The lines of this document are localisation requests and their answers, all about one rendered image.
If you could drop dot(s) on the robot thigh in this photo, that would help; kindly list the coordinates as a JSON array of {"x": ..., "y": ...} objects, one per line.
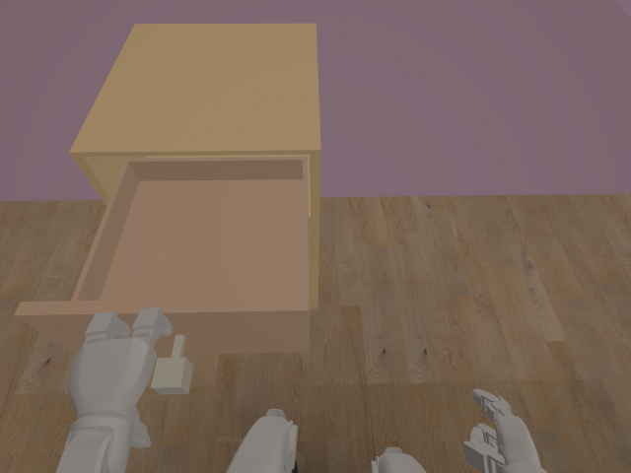
[
  {"x": 268, "y": 447},
  {"x": 395, "y": 462}
]

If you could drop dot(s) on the robot left forearm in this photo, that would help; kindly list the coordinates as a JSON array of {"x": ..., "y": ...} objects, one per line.
[{"x": 97, "y": 444}]

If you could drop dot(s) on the robot right hand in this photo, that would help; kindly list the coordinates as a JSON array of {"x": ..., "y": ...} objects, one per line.
[{"x": 490, "y": 451}]

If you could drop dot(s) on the cabinet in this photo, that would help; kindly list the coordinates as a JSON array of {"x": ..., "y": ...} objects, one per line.
[{"x": 209, "y": 91}]

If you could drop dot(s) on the handle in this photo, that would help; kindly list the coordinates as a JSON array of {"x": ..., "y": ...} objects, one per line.
[{"x": 173, "y": 375}]

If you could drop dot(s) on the drawer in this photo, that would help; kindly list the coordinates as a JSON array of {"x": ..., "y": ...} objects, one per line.
[{"x": 221, "y": 244}]

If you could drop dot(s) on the right robot thigh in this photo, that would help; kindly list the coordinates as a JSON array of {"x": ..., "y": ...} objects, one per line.
[{"x": 395, "y": 462}]

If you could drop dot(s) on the robot left hand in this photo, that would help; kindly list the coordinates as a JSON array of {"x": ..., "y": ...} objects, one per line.
[{"x": 108, "y": 375}]

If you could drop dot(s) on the left robot thigh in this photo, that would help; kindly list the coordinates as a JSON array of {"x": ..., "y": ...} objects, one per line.
[{"x": 268, "y": 447}]

